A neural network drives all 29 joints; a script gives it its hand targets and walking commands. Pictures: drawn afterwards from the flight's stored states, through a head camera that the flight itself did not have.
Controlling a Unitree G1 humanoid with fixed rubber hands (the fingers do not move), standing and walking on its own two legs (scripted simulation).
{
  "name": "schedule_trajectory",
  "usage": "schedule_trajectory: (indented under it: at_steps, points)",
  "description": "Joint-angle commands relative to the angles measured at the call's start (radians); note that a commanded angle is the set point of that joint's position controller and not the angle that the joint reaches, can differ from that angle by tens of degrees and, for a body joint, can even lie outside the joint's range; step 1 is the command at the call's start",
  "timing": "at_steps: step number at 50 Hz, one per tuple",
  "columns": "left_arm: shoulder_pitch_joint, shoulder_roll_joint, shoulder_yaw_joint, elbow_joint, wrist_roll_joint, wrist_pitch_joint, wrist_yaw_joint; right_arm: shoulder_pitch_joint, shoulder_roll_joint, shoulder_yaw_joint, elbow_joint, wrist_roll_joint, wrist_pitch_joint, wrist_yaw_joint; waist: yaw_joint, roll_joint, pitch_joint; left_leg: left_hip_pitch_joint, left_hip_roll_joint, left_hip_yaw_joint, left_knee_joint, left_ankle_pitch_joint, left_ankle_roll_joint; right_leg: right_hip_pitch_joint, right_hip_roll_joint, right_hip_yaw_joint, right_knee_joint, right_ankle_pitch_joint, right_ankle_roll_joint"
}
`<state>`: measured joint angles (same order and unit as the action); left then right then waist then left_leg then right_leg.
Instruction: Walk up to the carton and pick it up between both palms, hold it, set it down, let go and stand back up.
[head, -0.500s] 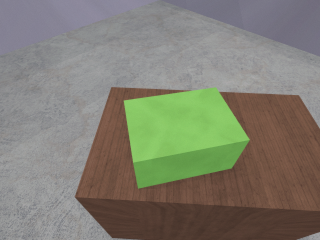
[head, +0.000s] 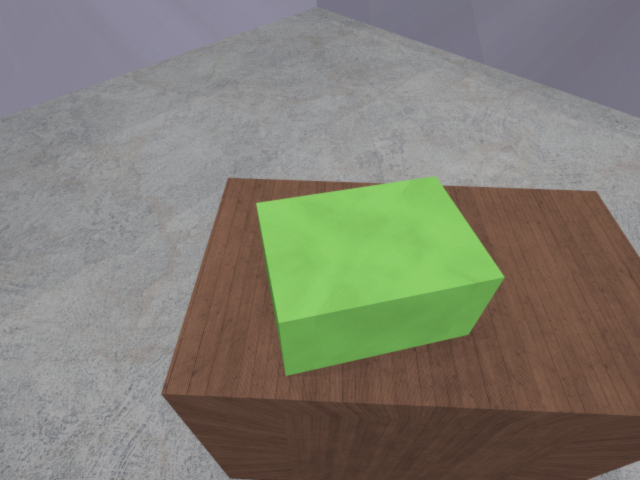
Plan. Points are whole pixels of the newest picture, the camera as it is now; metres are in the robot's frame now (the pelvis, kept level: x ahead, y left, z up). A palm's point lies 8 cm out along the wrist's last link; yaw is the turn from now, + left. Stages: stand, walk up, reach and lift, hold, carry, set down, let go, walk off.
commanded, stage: walk up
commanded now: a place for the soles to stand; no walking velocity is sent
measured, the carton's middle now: (364, 270) +0.45 -0.04 -0.05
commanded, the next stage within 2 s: reach and lift in 0.34 s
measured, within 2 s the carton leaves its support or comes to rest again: neither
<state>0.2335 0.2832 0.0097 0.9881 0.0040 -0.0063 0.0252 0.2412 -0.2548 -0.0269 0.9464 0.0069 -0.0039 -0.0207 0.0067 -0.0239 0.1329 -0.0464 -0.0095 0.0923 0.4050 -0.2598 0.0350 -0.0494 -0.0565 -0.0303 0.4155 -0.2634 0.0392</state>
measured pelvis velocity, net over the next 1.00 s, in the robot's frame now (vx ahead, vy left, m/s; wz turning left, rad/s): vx -0.04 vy -0.07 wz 0.03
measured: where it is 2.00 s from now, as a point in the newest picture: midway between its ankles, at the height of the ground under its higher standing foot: outside the picture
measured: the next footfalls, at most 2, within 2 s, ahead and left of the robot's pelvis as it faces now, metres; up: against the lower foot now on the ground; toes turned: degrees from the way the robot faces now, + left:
none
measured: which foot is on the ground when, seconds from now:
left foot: down 0.00-1.00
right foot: down 0.00-1.00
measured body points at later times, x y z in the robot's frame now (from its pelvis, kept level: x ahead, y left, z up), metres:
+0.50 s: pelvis -0.03 +0.00 -0.02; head +0.03 +0.01 +0.42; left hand +0.11 +0.28 -0.15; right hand +0.10 -0.27 -0.15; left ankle -0.02 +0.09 -0.74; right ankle -0.02 -0.14 -0.74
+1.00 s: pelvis -0.04 -0.07 -0.01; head -0.01 -0.05 +0.43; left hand +0.09 +0.23 -0.11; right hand +0.11 -0.32 -0.10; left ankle -0.02 +0.09 -0.74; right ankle -0.02 -0.14 -0.74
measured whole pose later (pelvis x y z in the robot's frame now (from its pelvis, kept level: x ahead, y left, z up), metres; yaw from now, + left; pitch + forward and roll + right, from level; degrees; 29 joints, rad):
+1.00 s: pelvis -0.04 -0.07 -0.01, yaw +1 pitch -1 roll +1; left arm 0.22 0.30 0.14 0.43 -0.03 0.36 0.03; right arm 0.25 -0.26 -0.04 0.62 0.05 -0.03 0.10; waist 0.02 -0.06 0.07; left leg -0.29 0.06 0.02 0.56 -0.25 -0.06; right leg -0.30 0.02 -0.07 0.61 -0.30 -0.06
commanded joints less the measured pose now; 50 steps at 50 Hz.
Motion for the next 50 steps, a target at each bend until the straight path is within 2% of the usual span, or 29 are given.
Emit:
schedule_trajectory:
  at_steps: [1, 3, 4, 5, 7, 8, 10, 14, 17, 18, 19, 21, 23, 24, 25, 26, 28, 32, 33, 36, 37, 39, 40, 41, 42, 45, 46, 47, 50]
  points:
    - [0.03, 0.208, 0.05, -0.059, 0.007, -0.025, 0.013, -0.029, -0.217, -0.049, -0.071, 0.002, -0.029, -0.013, 0.011, 0.072, -0.03, -0.078, 0.156, -0.122, -0.12, 0.233, 0.03, -0.002, -0.092, 0.056, -0.071, 0.208, -0.055]
    - [0.026, 0.191, 0.042, -0.057, -0.007, -0.025, 0.015, -0.019, -0.222, -0.052, -0.07, -0.007, -0.035, -0.009, -0.007, 0.072, -0.054, -0.008, 0.156, -0.122, -0.111, 0.246, 0.04, -0.061, -0.087, 0.07, -0.086, 0.194, -0.059]
    - [-0.001, 0.2, 0.044, -0.054, 0.001, -0.029, 0.013, -0.01, -0.228, -0.053, -0.068, -0.009, -0.031, -0.007, -0.012, 0.016, -0.045, -0.035, 0.151, -0.118, -0.11, 0.253, 0.031, -0.025, -0.09, 0.06, -0.086, 0.217, -0.05]
    - [0.0, 0.195, 0.043, -0.049, -0.002, -0.03, 0.012, -0.011, -0.22, -0.047, -0.071, -0.005, -0.032, -0.006, -0.013, 0.051, -0.06, -0.031, 0.154, -0.113, -0.102, 0.242, 0.037, -0.024, -0.084, 0.068, -0.081, 0.22, -0.055]
    - [0.013, 0.193, 0.039, -0.044, -0.004, -0.031, 0.01, -0.01, -0.216, -0.046, -0.06, -0.004, -0.031, -0.007, -0.001, 0.01, -0.039, 0.0, 0.153, -0.121, -0.108, 0.248, 0.04, -0.073, -0.088, 0.073, -0.088, 0.199, -0.06]
    - [0.012, 0.178, 0.043, -0.045, -0.005, -0.032, 0.006, -0.026, -0.209, -0.042, -0.063, -0.007, -0.031, -0.005, 0.003, 0.047, -0.065, -0.028, 0.159, -0.113, -0.116, 0.247, 0.032, -0.038, -0.087, 0.075, -0.073, 0.21, -0.059]
    - [0.001, 0.214, 0.05, -0.049, 0.0, -0.028, 0.013, -0.016, -0.23, -0.05, -0.061, -0.001, -0.03, -0.006, -0.001, -0.028, -0.094, -0.025, 0.159, -0.106, -0.1, 0.28, 0.024, -0.004, -0.087, 0.042, -0.064, 0.251, -0.053]
    - [0.017, 0.213, 0.053, -0.053, -0.005, -0.024, 0.01, -0.031, -0.212, -0.046, -0.056, -0.002, -0.03, -0.008, 0.002, 0.036, -0.065, 0.0, 0.159, -0.106, -0.116, 0.283, 0.042, -0.065, -0.086, 0.064, -0.064, 0.217, -0.055]
    - [-0.006, 0.208, 0.05, -0.051, -0.001, -0.028, 0.011, -0.053, -0.216, -0.05, -0.054, -0.004, -0.034, -0.007, 0.004, 0.015, -0.063, -0.038, 0.165, -0.123, -0.109, 0.256, 0.046, -0.045, -0.087, 0.051, -0.073, 0.227, -0.053]
    - [-0.608, 0.262, 0.042, -0.426, -0.083, 0.15, 0.033, -0.536, -0.187, -0.183, -0.071, -0.187, -0.144, 0.07, -0.014, 0.113, -0.135, -0.304, 0.137, -0.048, 0.06, 0.087, -0.153, -0.307, 0.079, -0.047, 0.074, -0.177, -0.094]
    - [-0.55, 0.226, 0.012, -0.398, -0.07, 0.264, 0.055, -0.436, -0.209, -0.175, -0.032, -0.153, -0.105, 0.108, -0.094, 0.085, 0.009, -0.375, 0.122, -0.04, 0.05, -0.102, -0.123, -0.283, 0.073, -0.048, 0.104, -0.2, -0.119]
    - [-0.437, 0.23, 0.024, -0.457, -0.048, 0.411, 0.022, -0.317, -0.282, -0.204, -0.072, -0.157, -0.054, 0.131, -0.107, -0.037, -0.147, -0.256, 0.109, -0.051, 0.188, 0.034, -0.106, -0.331, 0.057, -0.05, 0.147, -0.113, -0.115]
    - [-0.35, 0.209, 0.034, -0.586, -0.014, 0.508, 0.007, -0.293, -0.325, -0.201, -0.146, -0.085, -0.026, 0.132, -0.057, 0.013, -0.294, -0.129, 0.087, -0.035, 0.248, 0.204, -0.11, -0.282, 0.071, -0.082, 0.164, 0.036, -0.102]
    - [-0.286, 0.174, 0.052, -0.604, 0.0, 0.543, 0.012, -0.253, -0.355, -0.207, -0.113, -0.044, -0.029, 0.137, -0.035, 0.09, -0.369, -0.064, 0.105, -0.058, 0.267, 0.375, -0.138, -0.315, 0.08, -0.091, 0.169, 0.073, -0.111]
    - [-0.296, 0.173, 0.034, -0.678, -0.009, 0.563, 0.011, -0.251, -0.376, -0.197, -0.134, -0.015, -0.032, 0.133, -0.063, 0.082, -0.409, 0.034, 0.092, -0.08, 0.273, 0.441, -0.153, -0.339, 0.091, -0.106, 0.174, 0.116, -0.107]
    - [-0.231, 0.159, 0.05, -0.685, 0.009, 0.576, 0.011, -0.234, -0.384, -0.19, -0.147, 0.008, -0.039, 0.133, -0.045, 0.093, -0.438, 0.083, 0.094, -0.09, 0.3, 0.588, -0.164, -0.391, 0.098, -0.111, 0.182, 0.184, -0.111]
    - [-0.149, 0.11, 0.023, -0.697, 0.017, 0.586, 0.028, -0.226, -0.43, -0.182, -0.13, 0.05, -0.054, 0.135, -0.039, 0.143, -0.499, 0.137, 0.11, -0.147, 0.32, 0.718, -0.199, -0.4, 0.112, -0.113, 0.181, 0.214, -0.121]
    - [-0.086, 0.133, 0.097, -0.749, 0.066, 0.547, 0.017, -0.181, -0.388, -0.123, -0.234, 0.082, -0.07, 0.124, -0.025, 0.09, -0.468, 0.077, 0.057, -0.123, 0.259, 0.715, -0.145, -0.258, 0.133, -0.088, 0.108, 0.414, -0.09]
    - [-0.058, 0.145, 0.15, -0.681, 0.089, 0.532, 0.012, -0.161, -0.378, -0.109, -0.232, 0.084, -0.066, 0.122, 0.029, 0.06, -0.392, 0.008, 0.037, -0.077, 0.214, 0.585, -0.131, -0.2, 0.12, -0.064, 0.086, 0.404, -0.079]
    - [-0.135, 0.158, 0.208, -0.649, 0.124, 0.504, 0.008, -0.156, -0.309, -0.036, -0.286, 0.096, -0.045, 0.129, 0.056, 0.016, -0.218, -0.151, 0.012, -0.016, 0.1, 0.296, -0.093, -0.175, 0.078, -0.043, 0.022, 0.288, -0.058]
    - [-0.153, 0.157, 0.193, -0.655, 0.102, 0.488, 0.008, -0.149, -0.288, -0.04, -0.323, 0.087, -0.043, 0.133, 0.025, 0.007, -0.194, -0.156, 0.01, -0.017, 0.082, 0.207, -0.084, -0.183, 0.074, -0.03, 0.008, 0.239, -0.048]
    - [-0.195, 0.161, 0.219, -0.66, 0.096, 0.456, 0.02, -0.162, -0.25, -0.047, -0.312, 0.094, -0.03, 0.147, 0.057, 0.049, -0.148, -0.196, 0.011, -0.004, 0.049, 0.113, -0.066, -0.224, 0.055, 0.007, -0.019, 0.125, -0.057]
    - [-0.235, 0.166, 0.205, -0.733, 0.073, 0.437, 0.019, -0.141, -0.235, -0.032, -0.369, 0.092, -0.029, 0.15, 0.013, 0.033, -0.159, -0.172, 0.01, -0.001, 0.049, 0.067, -0.066, -0.234, 0.046, 0.016, -0.032, 0.064, -0.05]
    - [-0.22, 0.188, 0.216, -0.705, 0.061, 0.418, 0.021, -0.129, -0.23, -0.046, -0.367, 0.088, -0.027, 0.157, 0.018, 0.028, -0.152, -0.185, 0.01, -0.005, 0.058, 0.03, -0.057, -0.247, 0.036, 0.037, -0.036, 0.034, -0.052]
    - [-0.231, 0.184, 0.19, -0.729, 0.03, 0.4, 0.021, -0.126, -0.24, -0.06, -0.399, 0.064, -0.035, 0.156, -0.013, 0.014, -0.178, -0.212, 0.014, 0.0, 0.055, 0.018, -0.057, -0.222, 0.027, 0.039, -0.021, 0.046, -0.046]
    - [-0.205, 0.205, 0.187, -0.726, 0.008, 0.332, 0.018, -0.082, -0.2, -0.074, -0.462, 0.034, -0.074, 0.124, -0.015, -0.033, -0.189, -0.223, -0.001, 0.016, 0.082, -0.012, -0.044, -0.164, -0.007, 0.098, -0.043, 0.02, -0.025]
    - [-0.237, 0.203, 0.174, -0.804, -0.027, 0.307, 0.018, -0.077, -0.191, -0.062, -0.504, 0.046, -0.085, 0.113, -0.02, -0.025, -0.231, -0.25, -0.001, 0.012, 0.108, 0.001, -0.048, -0.168, -0.024, 0.13, -0.037, 0.029, -0.018]
    - [-0.235, 0.207, 0.183, -0.804, -0.053, 0.289, 0.018, -0.086, -0.179, -0.077, -0.539, 0.049, -0.094, 0.106, 0.001, -0.036, -0.265, -0.245, -0.009, 0.022, 0.122, 0.007, -0.042, -0.198, -0.035, 0.154, -0.047, -0.005, -0.017]
    - [-0.162, 0.253, 0.184, -0.789, -0.066, 0.248, 0.02, -0.025, -0.169, -0.091, -0.545, 0.037, -0.113, 0.093, -0.024, -0.018, -0.264, -0.269, -0.008, 0.008, 0.128, 0.035, -0.047, -0.185, -0.025, 0.144, -0.025, 0.011, -0.013]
